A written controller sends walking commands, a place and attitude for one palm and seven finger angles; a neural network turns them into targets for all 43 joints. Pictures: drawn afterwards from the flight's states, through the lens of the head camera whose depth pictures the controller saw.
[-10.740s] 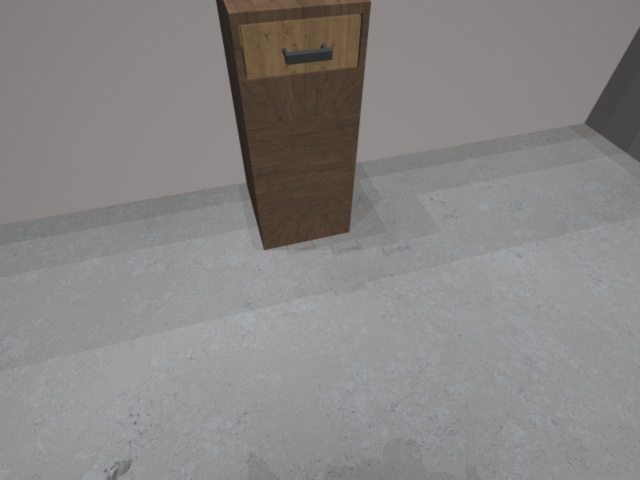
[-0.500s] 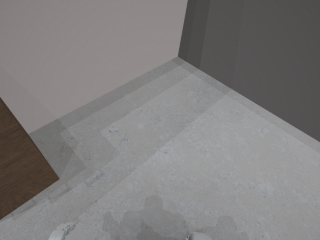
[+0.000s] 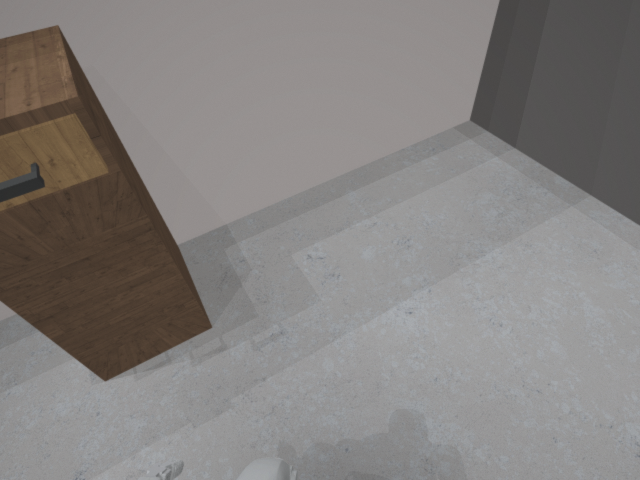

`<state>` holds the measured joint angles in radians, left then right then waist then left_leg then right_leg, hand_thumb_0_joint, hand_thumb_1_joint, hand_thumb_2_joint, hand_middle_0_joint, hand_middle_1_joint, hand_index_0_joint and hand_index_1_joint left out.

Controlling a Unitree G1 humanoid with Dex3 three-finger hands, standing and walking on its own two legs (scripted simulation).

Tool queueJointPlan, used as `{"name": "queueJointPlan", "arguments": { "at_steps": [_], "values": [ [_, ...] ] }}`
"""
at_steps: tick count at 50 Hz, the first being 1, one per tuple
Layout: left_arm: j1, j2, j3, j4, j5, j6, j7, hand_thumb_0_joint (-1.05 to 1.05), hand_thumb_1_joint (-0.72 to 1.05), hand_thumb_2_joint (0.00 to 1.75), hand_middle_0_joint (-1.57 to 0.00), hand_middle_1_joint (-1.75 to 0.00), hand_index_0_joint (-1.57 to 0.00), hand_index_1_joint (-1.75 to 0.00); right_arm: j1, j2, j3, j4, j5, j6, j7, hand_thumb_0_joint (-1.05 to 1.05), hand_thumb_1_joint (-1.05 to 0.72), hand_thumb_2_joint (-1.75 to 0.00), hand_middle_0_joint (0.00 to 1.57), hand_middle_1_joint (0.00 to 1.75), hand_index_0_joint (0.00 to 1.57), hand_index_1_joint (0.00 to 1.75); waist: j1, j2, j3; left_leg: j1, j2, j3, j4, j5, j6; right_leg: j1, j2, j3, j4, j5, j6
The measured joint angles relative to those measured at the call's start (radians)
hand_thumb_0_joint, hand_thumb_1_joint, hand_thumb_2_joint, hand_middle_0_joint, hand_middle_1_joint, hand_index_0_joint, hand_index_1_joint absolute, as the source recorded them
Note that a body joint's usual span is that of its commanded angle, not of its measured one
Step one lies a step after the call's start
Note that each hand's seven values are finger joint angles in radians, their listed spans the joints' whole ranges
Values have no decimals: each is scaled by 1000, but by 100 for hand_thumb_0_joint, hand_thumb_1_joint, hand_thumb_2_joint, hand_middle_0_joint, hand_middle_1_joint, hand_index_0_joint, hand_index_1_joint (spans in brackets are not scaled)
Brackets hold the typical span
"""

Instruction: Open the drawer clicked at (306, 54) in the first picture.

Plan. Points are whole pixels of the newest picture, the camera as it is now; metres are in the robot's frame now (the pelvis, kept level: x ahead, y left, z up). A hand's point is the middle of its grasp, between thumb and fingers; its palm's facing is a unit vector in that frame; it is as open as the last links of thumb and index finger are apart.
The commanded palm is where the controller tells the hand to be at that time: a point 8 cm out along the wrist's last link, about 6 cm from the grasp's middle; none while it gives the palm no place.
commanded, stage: turn to face it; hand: left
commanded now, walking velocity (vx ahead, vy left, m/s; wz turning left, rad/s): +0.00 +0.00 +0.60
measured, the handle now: (4, 184) +0.63 +0.61 +0.03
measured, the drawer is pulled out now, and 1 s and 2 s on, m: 0.00 0.00 0.00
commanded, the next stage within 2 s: take the last steps up to it in 0.68 s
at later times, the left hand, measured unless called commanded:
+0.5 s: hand out of the picture -0.02 +0.29 -0.17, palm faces +0.31 -0.91 -0.26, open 7.4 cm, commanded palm none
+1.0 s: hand out of the picture -0.05 +0.19 -0.15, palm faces +0.46 -0.86 -0.24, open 7.4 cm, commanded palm none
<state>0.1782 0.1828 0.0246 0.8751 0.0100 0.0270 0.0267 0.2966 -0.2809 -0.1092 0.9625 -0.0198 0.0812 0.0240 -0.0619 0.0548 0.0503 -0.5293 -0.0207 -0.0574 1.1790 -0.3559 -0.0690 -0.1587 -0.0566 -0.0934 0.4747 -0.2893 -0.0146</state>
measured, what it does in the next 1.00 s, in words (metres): steps on the spot, turning left: left foot, then right foot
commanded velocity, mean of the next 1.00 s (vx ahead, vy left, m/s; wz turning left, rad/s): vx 0.07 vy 0.00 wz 0.28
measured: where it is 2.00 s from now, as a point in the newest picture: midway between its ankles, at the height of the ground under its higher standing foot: (288, 477)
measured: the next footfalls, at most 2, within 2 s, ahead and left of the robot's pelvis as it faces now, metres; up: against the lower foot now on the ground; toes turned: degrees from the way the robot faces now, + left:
left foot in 0.26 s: +0.02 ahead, +0.16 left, +0.00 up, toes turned +13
right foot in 0.72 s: +0.08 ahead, -0.06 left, +0.00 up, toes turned +14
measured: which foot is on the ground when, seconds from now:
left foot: up 0.00-0.24, down 0.26-0.72, up 0.74-1.00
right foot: down 0.00-0.26, up 0.28-0.70, down 0.72-1.00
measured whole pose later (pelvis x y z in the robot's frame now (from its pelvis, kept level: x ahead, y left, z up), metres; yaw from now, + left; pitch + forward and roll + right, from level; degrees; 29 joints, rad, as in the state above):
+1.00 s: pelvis +0.00 +0.01 +0.00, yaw +24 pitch -2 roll +1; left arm 0.32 0.14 0.03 1.00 0.02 -0.02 0.02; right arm 0.31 -0.23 -0.08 1.07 -0.03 0.06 0.02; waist 0.01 0.04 -0.01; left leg -0.41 0.05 0.00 1.03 -0.32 -0.04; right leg -0.16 -0.06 -0.16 0.42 -0.23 -0.03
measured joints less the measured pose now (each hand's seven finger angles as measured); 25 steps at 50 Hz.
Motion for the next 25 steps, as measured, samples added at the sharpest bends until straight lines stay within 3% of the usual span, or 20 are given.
{"name": "queueJointPlan", "arguments": {
  "at_steps": [4, 8, 10, 12, 13, 14, 16, 19, 25],
  "values": [
    [32, 1, 3, 8, 8, -9, -4, 1, 90, 90, -20, -30, -20, -30, -37, -5, 4, 4, 1, 11, 2, 0, -91, -90, 20, 30, 20, 30, 27, -22, 12, 42, 45, 20, -76, -30, -14, 2, -39, -51, 23, -20, 9],
    [65, 19, 10, 21, 15, -8, -9, 1, 90, 90, -20, -30, -20, -30, -100, -5, 16, -8, 8, 5, 2, 1, -91, -90, 20, 30, 19, 30, 61, -51, 33, 120, 57, 62, -269, -76, -8, -16, -80, -91, 62, -42, 29],
    [80, 35, 16, 30, 18, -5, -10, 1, 90, 90, -20, -30, -20, -30, -133, -3, 23, -21, 11, -5, 1, 1, -91, -90, 20, 30, 19, 30, 77, -65, 43, 167, 50, 87, -375, -77, 3, -30, -99, -109, 94, -59, 44],
    [99, 55, 24, 40, 14, 1, -11, 1, 90, 90, -20, -30, -20, -30, -157, -2, 30, -41, 12, -23, 1, 1, -91, -90, 20, 30, 19, 30, 87, -77, 44, 234, 39, 112, -531, 15, 15, -53, -119, -128, 149, -88, 64],
    [109, 66, 29, 44, 9, 6, -12, 1, 90, 90, -20, -30, -20, -30, -166, -3, 33, -50, 11, -36, 1, 1, -91, -90, 20, 30, 19, 30, 89, -80, 39, 252, 34, 114, -584, 56, 54, -82, -128, -127, 205, -105, 71],
    [107, 82, 34, 55, 5, 16, -11, 1, 90, 90, -20, -30, -20, -30, -180, 7, 35, -54, 12, -48, -1, 0, -91, -90, 20, 30, 19, 30, 95, -100, 46, 241, 21, 114, -564, 47, 81, -119, -132, -90, 290, -172, 79],
    [104, 103, 42, 74, 4, 40, -4, 1, 90, 90, -20, -30, -20, -30, -195, 24, 48, -62, 11, -60, -4, 0, -91, -90, 20, 30, 20, 30, 108, -114, 51, 241, 16, 108, -544, 23, 100, -190, -102, -20, 466, -265, 84],
    [94, 110, 46, 93, 4, 50, -6, 1, 91, 90, -20, -30, -20, -30, -194, 44, 63, -70, 6, -66, -19, 0, -91, -90, 20, 30, 20, 30, 105, -99, 39, 270, 20, 81, -594, 44, 100, -263, -64, 16, 617, -228, 92],
    [55, 91, 35, 71, 0, 34, -16, 1, 91, 90, -20, -30, -19, -30, -168, 71, 81, -53, 6, -67, -26, 0, -90, -90, 20, 30, 20, 30, 96, -71, 24, 319, 4, 37, -689, 103, 107, -300, -39, 52, 593, -136, 105]
  ]
}}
